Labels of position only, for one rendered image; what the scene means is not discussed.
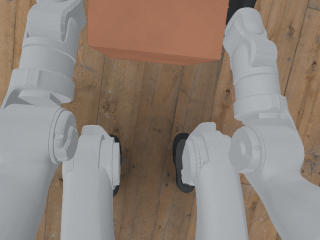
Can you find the carton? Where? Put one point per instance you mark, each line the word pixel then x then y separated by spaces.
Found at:
pixel 175 32

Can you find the right robot hand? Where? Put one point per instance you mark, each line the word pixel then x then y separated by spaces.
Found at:
pixel 235 5

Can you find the right robot upper arm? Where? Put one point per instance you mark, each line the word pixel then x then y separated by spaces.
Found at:
pixel 271 158

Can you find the right robot thigh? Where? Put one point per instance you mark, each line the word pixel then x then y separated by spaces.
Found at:
pixel 219 197

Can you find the right robot forearm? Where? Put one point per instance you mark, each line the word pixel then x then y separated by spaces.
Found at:
pixel 253 61

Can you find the robot right shin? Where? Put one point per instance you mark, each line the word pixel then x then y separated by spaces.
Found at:
pixel 206 126

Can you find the left robot upper arm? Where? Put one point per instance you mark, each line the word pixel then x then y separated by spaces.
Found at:
pixel 34 140

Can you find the left robot forearm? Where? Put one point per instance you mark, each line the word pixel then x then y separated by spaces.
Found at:
pixel 49 51

